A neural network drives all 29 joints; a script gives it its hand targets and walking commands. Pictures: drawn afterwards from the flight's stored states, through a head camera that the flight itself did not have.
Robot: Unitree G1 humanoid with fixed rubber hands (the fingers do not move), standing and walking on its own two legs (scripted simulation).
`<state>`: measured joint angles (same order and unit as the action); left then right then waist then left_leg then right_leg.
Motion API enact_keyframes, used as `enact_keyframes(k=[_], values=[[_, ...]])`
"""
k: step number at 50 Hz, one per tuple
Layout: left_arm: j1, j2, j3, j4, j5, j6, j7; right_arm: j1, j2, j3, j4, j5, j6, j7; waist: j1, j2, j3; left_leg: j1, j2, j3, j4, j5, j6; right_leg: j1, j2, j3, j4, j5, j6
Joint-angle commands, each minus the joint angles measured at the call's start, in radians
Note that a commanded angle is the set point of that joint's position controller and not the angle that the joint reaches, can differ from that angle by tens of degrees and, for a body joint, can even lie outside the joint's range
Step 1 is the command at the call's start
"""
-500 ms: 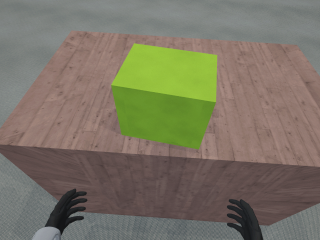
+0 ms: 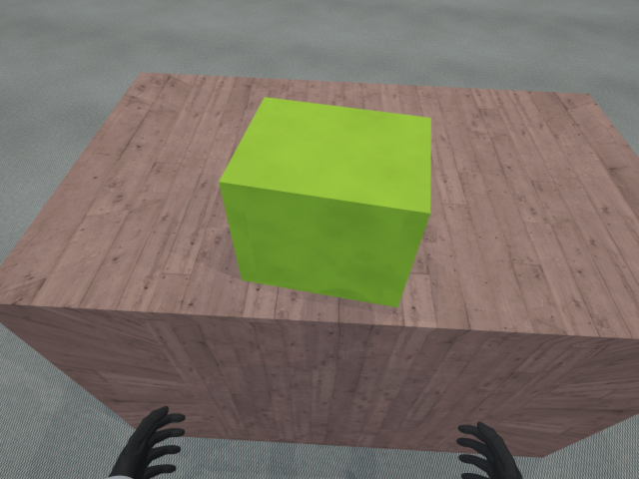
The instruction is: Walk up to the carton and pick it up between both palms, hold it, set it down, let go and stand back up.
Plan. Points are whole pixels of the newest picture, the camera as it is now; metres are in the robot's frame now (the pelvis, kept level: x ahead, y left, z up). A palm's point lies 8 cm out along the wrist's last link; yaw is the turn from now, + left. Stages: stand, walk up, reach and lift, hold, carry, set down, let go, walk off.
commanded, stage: set down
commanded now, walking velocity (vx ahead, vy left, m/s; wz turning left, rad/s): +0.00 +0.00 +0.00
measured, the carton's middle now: (331, 203) +0.48 +0.01 +0.07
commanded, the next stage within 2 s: let go in 0.20 s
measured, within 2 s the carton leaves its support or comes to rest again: neither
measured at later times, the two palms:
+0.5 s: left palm (146, 476) +0.14 +0.22 -0.08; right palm out of the picture +0.14 -0.22 -0.09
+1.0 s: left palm out of the picture +0.08 +0.32 -0.09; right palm out of the picture +0.08 -0.29 -0.11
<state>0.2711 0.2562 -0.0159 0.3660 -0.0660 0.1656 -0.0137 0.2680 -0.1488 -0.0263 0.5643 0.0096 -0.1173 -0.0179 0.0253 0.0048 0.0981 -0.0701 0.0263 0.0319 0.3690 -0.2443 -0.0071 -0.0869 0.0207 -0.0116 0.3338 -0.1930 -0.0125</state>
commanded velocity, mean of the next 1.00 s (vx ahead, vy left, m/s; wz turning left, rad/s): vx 0.00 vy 0.00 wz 0.00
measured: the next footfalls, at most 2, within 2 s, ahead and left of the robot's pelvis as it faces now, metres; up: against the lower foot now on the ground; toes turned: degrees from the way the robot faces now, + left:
none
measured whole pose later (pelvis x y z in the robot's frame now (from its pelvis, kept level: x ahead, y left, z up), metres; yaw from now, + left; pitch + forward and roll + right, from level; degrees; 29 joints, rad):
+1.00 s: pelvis +0.00 +0.01 +0.00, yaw +1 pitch +0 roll +0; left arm 0.23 0.38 0.05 0.82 0.03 -0.02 -0.01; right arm 0.23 -0.37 -0.04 0.93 -0.04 -0.03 0.02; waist 0.01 0.01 0.01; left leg -0.15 0.00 0.02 0.42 -0.26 0.01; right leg -0.17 -0.01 -0.03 0.41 -0.23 0.00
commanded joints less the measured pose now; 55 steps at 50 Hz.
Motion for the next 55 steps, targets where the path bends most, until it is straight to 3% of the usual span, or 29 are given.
enact_keyframes(k=[1, 4, 5, 7, 10, 12, 14, 16, 18, 21, 22, 26, 31, 33, 34, 35, 36, 37, 39, 41, 43, 46, 47, 48, 50, 52, 53, 54, 55], values=[[-0.084, 0.094, 0.05, -0.129, 0.022, -0.059, 0.021, -0.083, -0.097, -0.031, -0.077, 0.005, -0.087, 0.01, 0.005, 0.022, -0.148, 0.033, -0.021, 0.032, -0.017, 0.322, -0.042, 0.02, 0.012, -0.021, -0.026, 0.192, -0.003], [-0.109, 0.107, 0.054, -0.115, 0.022, -0.074, 0.023, -0.088, -0.087, -0.023, -0.042, 0.006, -0.109, 0.011, -0.007, 0.019, -0.16, 0.019, -0.021, 0.034, -0.009, 0.32, -0.035, 0.038, 0.007, -0.013, -0.019, 0.22, 0.003], [-0.102, 0.095, 0.064, -0.101, 0.038, -0.071, 0.028, -0.098, -0.093, -0.025, -0.028, 0.012, -0.11, 0.015, 0.002, 0.042, -0.148, 0.019, -0.024, 0.031, -0.01, 0.322, -0.037, 0.032, -0.002, -0.009, -0.023, 0.224, 0.001], [-0.109, 0.084, 0.054, -0.077, 0.039, -0.07, 0.023, -0.106, -0.104, -0.032, -0.01, 0.001, -0.119, 0.017, -0.011, 0.009, -0.158, 0.006, -0.024, 0.029, -0.011, 0.287, -0.03, 0.048, -0.001, -0.018, -0.019, 0.206, 0.006], [-0.121, 0.067, 0.06, -0.041, 0.068, -0.064, 0.031, -0.134, -0.119, -0.041, 0.059, -0.001, -0.124, 0.033, -0.009, 0.041, -0.132, 0.015, -0.021, 0.03, -0.014, 0.261, -0.03, 0.019, 0.001, -0.03, -0.015, 0.179, 0.004], [-0.121, 0.059, 0.058, -0.023, 0.07, -0.062, 0.024, -0.14, -0.13, -0.038, 0.071, -0.008, -0.127, 0.034, -0.01, 0.008, -0.138, 0.008, -0.019, 0.028, -0.015, 0.265, -0.028, 0.029, -0.003, -0.028, -0.021, 0.186, 0.004], [-0.131, 0.057, 0.056, -0.041, 0.074, -0.06, 0.029, -0.141, -0.125, -0.037, 0.081, -0.002, -0.128, 0.035, -0.006, 0.032, -0.135, 0.003, -0.025, 0.03, -0.013, 0.266, -0.034, 0.036, -0.007, -0.025, -0.019, 0.187, 0.007], [-0.143, 0.063, 0.056, -0.005, 0.055, -0.057, 0.024, -0.158, -0.116, -0.037, 0.07, -0.015, -0.126, 0.029, -0.014, -0.032, -0.12, -0.026, -0.026, 0.035, -0.022, 0.211, -0.015, 0.037, -0.014, -0.017, -0.031, 0.15, 0.017], [-0.15, 0.062, 0.063, -0.012, 0.051, -0.06, 0.025, -0.166, -0.11, -0.027, 0.043, -0.015, -0.129, 0.031, -0.005, -0.051, -0.133, -0.024, -0.028, 0.033, -0.013, 0.223, -0.008, 0.039, -0.014, -0.013, -0.016, 0.187, 0.024], [-0.16, 0.051, 0.053, -0.013, 0.073, -0.059, 0.037, -0.17, -0.12, -0.04, 0.085, -0.02, -0.127, 0.035, -0.003, 0.013, -0.136, -0.007, -0.02, 0.031, -0.015, 0.228, -0.023, 0.022, -0.006, -0.023, -0.012, 0.145, 0.003], [-0.16, 0.06, 0.057, -0.01, 0.067, -0.059, 0.036, -0.173, -0.119, -0.045, 0.076, -0.018, -0.127, 0.032, -0.005, -0.012, -0.123, -0.023, -0.022, 0.026, -0.016, 0.212, -0.02, 0.027, -0.014, -0.016, -0.017, 0.152, 0.01], [-0.156, 0.057, 0.046, -0.012, 0.058, -0.062, 0.037, -0.173, -0.114, -0.051, 0.074, -0.028, -0.127, 0.034, -0.009, -0.019, -0.118, -0.007, -0.023, 0.037, -0.012, 0.2, -0.011, 0.018, -0.006, -0.013, -0.024, 0.132, 0.006], [-0.173, 0.052, 0.033, -0.039, 0.058, -0.058, 0.056, -0.192, -0.121, -0.069, 0.101, -0.033, -0.117, 0.042, -0.01, 0.021, -0.126, -0.03, -0.012, 0.031, -0.015, 0.168, -0.016, 0.004, -0.011, -0.011, -0.019, 0.088, -0.006], [-0.161, 0.043, 0.031, -0.002, 0.069, -0.053, 0.058, -0.184, -0.133, -0.059, 0.126, -0.039, -0.112, 0.049, -0.005, 0.025, -0.134, -0.024, -0.019, 0.031, -0.005, 0.197, -0.023, 0.004, -0.007, -0.017, -0.001, 0.108, -0.008], [-0.072, 0.272, 0.124, 0.142, 0.127, -0.122, 0.051, -0.078, -0.346, -0.093, 0.177, -0.059, -0.022, 0.019, 0.003, 0.056, -0.149, -0.154, 0.067, -0.06, 0.023, 0.254, 0.011, -0.002, -0.124, 0.062, 0.053, 0.145, -0.017], [-0.074, 0.261, 0.121, 0.153, 0.118, -0.15, 0.046, -0.094, -0.336, -0.092, 0.18, -0.049, 0.007, 0.012, -0.008, 0.049, -0.171, -0.112, 0.079, -0.067, 0.029, 0.188, 0.014, -0.018, -0.131, 0.083, 0.051, 0.143, -0.023], [-0.088, 0.24, 0.114, 0.169, 0.109, -0.163, 0.038, -0.106, -0.326, -0.081, 0.182, -0.053, 0.021, 0.017, -0.012, 0.04, -0.166, -0.128, 0.081, -0.08, 0.017, 0.128, 0.021, -0.026, -0.13, 0.092, 0.051, 0.111, -0.023], [-0.065, 0.232, 0.114, 0.184, 0.11, -0.186, 0.032, -0.082, -0.295, -0.079, 0.179, -0.043, 0.032, 0.021, -0.021, -0.02, -0.162, -0.11, 0.081, -0.089, 0.016, 0.09, 0.025, -0.043, -0.137, 0.083, 0.045, 0.068, -0.029], [-0.105, 0.225, 0.107, 0.21, 0.103, -0.205, 0.021, -0.091, -0.299, -0.055, 0.192, -0.054, 0.039, 0.029, -0.007, -0.011, -0.148, -0.126, 0.082, -0.092, 0.004, 0.092, 0.034, -0.06, -0.137, 0.091, 0.029, 0.083, -0.024], [-0.114, 0.202, 0.094, 0.255, 0.095, -0.218, 0.011, -0.102, -0.301, -0.049, 0.202, -0.046, 0.042, 0.028, -0.013, -0.018, -0.144, -0.139, 0.079, -0.095, 0.008, 0.092, 0.026, -0.073, -0.154, 0.09, 0.021, 0.087, -0.033], [-0.109, 0.223, 0.093, 0.299, 0.099, -0.22, 0.008, -0.112, -0.334, -0.054, 0.22, -0.053, 0.046, 0.027, -0.021, 0.025, -0.157, -0.124, 0.087, -0.113, 0.001, 0.119, 0.039, -0.055, -0.151, 0.1, 0.026, 0.11, -0.035], [-0.097, 0.244, 0.103, 0.349, 0.091, -0.225, 0.011, -0.091, -0.355, -0.044, 0.262, -0.048, 0.049, 0.026, -0.004, -0.002, -0.193, -0.112, 0.088, -0.112, -0.005, 0.202, 0.044, 0.009, -0.149, 0.085, 0.048, 0.224, -0.036], [-0.098, 0.259, 0.1, 0.369, 0.089, -0.222, 0.012, -0.09, -0.373, -0.047, 0.265, -0.051, 0.053, 0.028, -0.018, -0.01, -0.177, -0.092, 0.083, -0.105, -0.005, 0.236, 0.046, -0.018, -0.147, 0.081, 0.048, 0.236, -0.037], [-0.079, 0.249, 0.095, 0.376, 0.09, -0.221, 0.009, -0.092, -0.38, -0.047, 0.274, -0.049, 0.056, 0.027, -0.01, 0.007, -0.153, -0.098, 0.087, -0.105, 0.003, 0.261, 0.046, -0.018, -0.142, 0.069, 0.051, 0.243, -0.026], [-0.087, 0.262, 0.091, 0.406, 0.078, -0.218, 0.01, -0.092, -0.394, -0.041, 0.296, -0.045, 0.062, 0.027, -0.009, -0.028, -0.171, -0.07, 0.092, -0.109, -0.006, 0.24, 0.05, -0.028, -0.149, 0.08, 0.035, 0.225, -0.023], [-0.1, 0.289, 0.088, 0.441, 0.086, -0.217, 0.011, -0.1, -0.405, -0.038, 0.31, -0.05, 0.064, 0.025, -0.018, 0.01, -0.16, -0.059, 0.093, -0.113, -0.022, 0.238, 0.05, -0.047, -0.144, 0.085, 0.031, 0.197, -0.026], [-0.109, 0.278, 0.091, 0.446, 0.086, -0.217, 0.013, -0.091, -0.408, -0.038, 0.321, -0.047, 0.066, 0.023, -0.02, -0.01, -0.163, -0.085, 0.101, -0.132, -0.028, 0.241, 0.051, -0.019, -0.142, 0.065, 0.045, 0.191, -0.02], [-0.088, 0.292, 0.092, 0.461, 0.089, -0.218, 0.013, -0.1, -0.405, -0.027, 0.33, -0.045, 0.067, 0.02, -0.002, 0.006, -0.139, -0.075, 0.096, -0.111, -0.034, 0.249, 0.057, -0.028, -0.151, 0.092, 0.031, 0.199, -0.022], [-0.088, 0.282, 0.079, 0.474, 0.083, -0.218, 0.014, -0.083, -0.401, -0.029, 0.344, -0.042, 0.066, 0.018, -0.017, 0.011, -0.159, -0.061, 0.099, -0.123, -0.037, 0.259, 0.055, -0.031, -0.145, 0.08, 0.04, 0.202, -0.028]])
